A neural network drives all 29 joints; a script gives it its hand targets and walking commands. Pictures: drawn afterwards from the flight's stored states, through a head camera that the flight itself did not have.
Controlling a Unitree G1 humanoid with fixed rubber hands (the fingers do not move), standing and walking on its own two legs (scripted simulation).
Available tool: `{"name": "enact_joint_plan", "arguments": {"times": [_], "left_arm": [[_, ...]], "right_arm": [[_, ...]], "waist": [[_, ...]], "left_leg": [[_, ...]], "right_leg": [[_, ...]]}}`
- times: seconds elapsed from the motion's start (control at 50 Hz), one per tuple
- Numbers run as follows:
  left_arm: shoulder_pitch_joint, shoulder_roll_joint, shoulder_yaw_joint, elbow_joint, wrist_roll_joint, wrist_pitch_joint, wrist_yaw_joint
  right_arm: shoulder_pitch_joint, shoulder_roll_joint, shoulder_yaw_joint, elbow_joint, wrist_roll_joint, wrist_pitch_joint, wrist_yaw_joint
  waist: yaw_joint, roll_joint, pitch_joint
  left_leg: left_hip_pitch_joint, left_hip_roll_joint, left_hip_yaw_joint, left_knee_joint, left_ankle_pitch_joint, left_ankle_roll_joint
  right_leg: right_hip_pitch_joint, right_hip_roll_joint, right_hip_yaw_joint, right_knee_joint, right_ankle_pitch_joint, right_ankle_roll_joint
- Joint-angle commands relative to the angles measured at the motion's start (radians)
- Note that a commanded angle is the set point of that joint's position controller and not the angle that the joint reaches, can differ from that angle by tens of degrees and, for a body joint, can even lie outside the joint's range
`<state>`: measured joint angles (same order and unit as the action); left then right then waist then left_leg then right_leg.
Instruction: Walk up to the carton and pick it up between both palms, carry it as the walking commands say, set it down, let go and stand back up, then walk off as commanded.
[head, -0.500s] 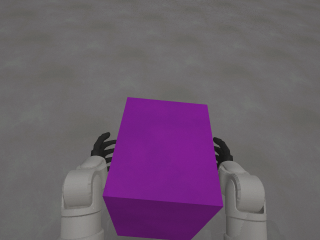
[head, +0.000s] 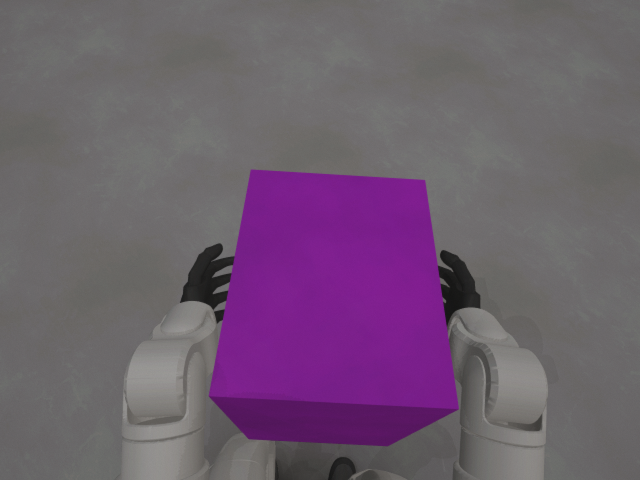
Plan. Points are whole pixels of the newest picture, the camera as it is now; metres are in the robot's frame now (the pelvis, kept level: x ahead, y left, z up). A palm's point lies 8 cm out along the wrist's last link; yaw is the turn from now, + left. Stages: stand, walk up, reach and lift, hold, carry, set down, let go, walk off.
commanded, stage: carry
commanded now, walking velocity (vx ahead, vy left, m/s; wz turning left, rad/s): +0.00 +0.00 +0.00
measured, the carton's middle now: (327, 323) +0.29 +0.01 -0.02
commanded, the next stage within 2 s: none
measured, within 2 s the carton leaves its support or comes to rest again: neither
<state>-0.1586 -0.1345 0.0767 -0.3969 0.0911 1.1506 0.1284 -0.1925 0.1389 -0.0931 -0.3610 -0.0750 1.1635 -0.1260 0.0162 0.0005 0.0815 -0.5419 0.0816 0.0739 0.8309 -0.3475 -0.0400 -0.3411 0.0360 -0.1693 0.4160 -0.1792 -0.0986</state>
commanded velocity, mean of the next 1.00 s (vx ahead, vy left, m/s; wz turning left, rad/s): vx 0.00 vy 0.00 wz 0.00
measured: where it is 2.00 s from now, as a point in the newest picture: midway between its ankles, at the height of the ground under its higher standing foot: outside the picture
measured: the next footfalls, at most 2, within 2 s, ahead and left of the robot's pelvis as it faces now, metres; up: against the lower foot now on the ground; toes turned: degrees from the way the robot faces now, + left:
left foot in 0.12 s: +0.19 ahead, +0.13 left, +0.00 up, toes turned -24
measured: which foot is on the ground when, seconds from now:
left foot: up 0.00-0.10, down 0.12-1.00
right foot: down 0.00-1.00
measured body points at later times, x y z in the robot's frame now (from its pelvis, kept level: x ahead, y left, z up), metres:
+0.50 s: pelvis +0.11 +0.04 -0.01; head +0.11 +0.04 +0.44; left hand +0.41 +0.15 +0.06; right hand +0.39 -0.14 +0.06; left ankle +0.14 +0.11 -0.74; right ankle +0.03 -0.06 -0.74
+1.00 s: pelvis +0.09 +0.03 -0.01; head +0.07 +0.03 +0.44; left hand +0.39 +0.16 +0.05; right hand +0.37 -0.14 +0.05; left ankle +0.14 +0.11 -0.74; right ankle +0.03 -0.06 -0.74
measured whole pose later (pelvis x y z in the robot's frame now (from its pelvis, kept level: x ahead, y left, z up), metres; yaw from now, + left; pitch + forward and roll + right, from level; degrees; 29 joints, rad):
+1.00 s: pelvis +0.09 +0.03 -0.01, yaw -4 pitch +3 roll +0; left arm -0.18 -0.14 0.12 -0.07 0.12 1.01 0.09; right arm -0.19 0.14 -0.12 -0.06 -0.13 1.02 -0.09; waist 0.00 -0.01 -0.13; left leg -0.37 0.04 0.21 0.53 -0.21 0.06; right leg -0.21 -0.02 -0.12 0.54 -0.38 -0.03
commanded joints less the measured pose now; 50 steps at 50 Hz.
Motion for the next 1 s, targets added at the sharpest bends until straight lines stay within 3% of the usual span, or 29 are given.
{"name": "enact_joint_plan", "arguments": {"times": [0.0,0.04,0.08,0.1,0.12,0.14,0.16,0.2,0.24,0.26,0.3,0.38,0.5,0.62,0.98], "left_arm": [[-0.398,-0.946,-0.719,-0.148,-0.394,-0.019,-0.273],[-0.378,-0.928,-0.713,-0.121,-0.386,-0.009,-0.273],[-0.387,-0.912,-0.706,-0.083,-0.380,0.006,-0.272],[-0.381,-0.900,-0.700,-0.053,-0.372,0.015,-0.273],[-0.377,-0.897,-0.703,-0.032,-0.369,0.025,-0.272],[-0.413,-0.889,-0.706,-0.032,-0.370,0.032,-0.272],[-0.431,-0.886,-0.704,-0.008,-0.365,0.039,-0.274],[-0.480,-0.914,-0.710,0.021,-0.383,0.038,-0.280],[-0.507,-0.934,-0.706,0.060,-0.391,0.034,-0.282],[-0.508,-0.936,-0.700,0.078,-0.390,0.033,-0.282],[-0.506,-0.945,-0.689,0.097,-0.386,0.030,-0.280],[-0.508,-0.952,-0.674,0.105,-0.374,0.022,-0.275],[-0.514,-0.948,-0.651,0.119,-0.353,0.004,-0.271],[-0.532,-0.928,-0.599,0.194,-0.305,-0.057,-0.271],[-0.513,-0.840,-0.554,0.247,-0.247,-0.174,-0.259]], "right_arm": [[-0.386,0.968,0.722,-0.159,0.375,-0.034,0.248],[-0.386,0.937,0.721,-0.150,0.367,-0.022,0.250],[-0.391,0.914,0.711,-0.111,0.357,-0.007,0.258],[-0.403,0.894,0.702,-0.088,0.353,0.002,0.262],[-0.405,0.873,0.686,-0.057,0.348,0.009,0.265],[-0.381,0.879,0.673,-0.009,0.340,0.012,0.269],[-0.372,0.881,0.663,0.032,0.331,0.016,0.273],[-0.409,0.891,0.657,0.034,0.329,0.013,0.277],[-0.454,0.896,0.658,0.033,0.334,0.013,0.276],[-0.467,0.899,0.659,0.038,0.338,0.014,0.276],[-0.478,0.909,0.661,0.048,0.343,0.014,0.275],[-0.504,0.923,0.672,0.050,0.357,0.010,0.278],[-0.523,0.928,0.669,0.059,0.358,-0.004,0.281],[-0.528,0.914,0.617,0.134,0.306,-0.065,0.280],[-0.496,0.854,0.584,0.190,0.232,-0.186,0.258]], "waist": [[-0.002,-0.136,-0.588],[0.000,-0.134,-0.563],[-0.016,-0.090,-0.528],[-0.018,-0.055,-0.530],[-0.015,0.049,-0.548],[-0.017,0.149,-0.554],[-0.015,0.183,-0.540],[-0.009,0.133,-0.523],[-0.013,0.054,-0.516],[-0.016,0.018,-0.513],[-0.017,0.002,-0.526],[-0.015,0.011,-0.534],[-0.014,-0.001,-0.520],[-0.013,-0.002,-0.485],[-0.013,-0.006,-0.438]], "left_leg": [[0.142,-0.042,0.044,-0.160,0.126,0.013],[0.181,-0.046,0.063,-0.244,0.210,0.017],[0.312,-0.032,0.096,-0.434,0.438,0.021],[0.431,0.036,0.052,-0.426,0.607,0.037],[0.559,0.174,-0.060,-0.342,0.944,0.091],[0.602,0.263,-0.148,-0.319,1.054,0.170],[0.579,0.283,-0.175,-0.343,1.016,0.189],[0.516,0.227,-0.115,-0.341,0.916,0.153],[0.451,0.153,-0.033,-0.316,0.806,0.098],[0.437,0.132,-0.012,-0.303,0.770,0.086],[0.434,0.123,-0.004,-0.290,0.770,0.088],[0.446,0.124,-0.006,-0.279,0.803,0.097],[0.416,0.107,0.001,-0.291,0.656,0.095],[0.395,0.098,0.000,-0.323,0.517,0.090],[0.367,0.087,-0.009,-0.358,0.354,0.074]], "right_leg": [[0.431,-0.269,0.120,0.027,0.938,-0.054],[0.401,-0.255,0.103,0.057,0.836,-0.036],[0.307,-0.210,0.072,0.129,0.611,0.013],[0.199,-0.185,0.079,0.162,0.404,0.047],[0.075,-0.151,0.083,0.216,0.111,0.081],[0.008,-0.118,0.103,0.222,-0.107,0.107],[-0.002,-0.116,0.112,0.203,-0.213,0.108],[0.065,-0.126,0.113,0.102,-0.142,0.108],[0.152,-0.156,0.125,0.087,0.124,0.094],[0.162,-0.166,0.130,0.108,0.230,0.085],[0.178,-0.177,0.127,0.123,0.302,0.086],[0.170,-0.173,0.118,0.127,0.266,0.093],[0.174,-0.180,0.128,0.108,0.251,0.085],[0.151,-0.180,0.139,0.072,0.165,0.078],[0.104,-0.184,0.149,0.034,0.051,0.066]]}}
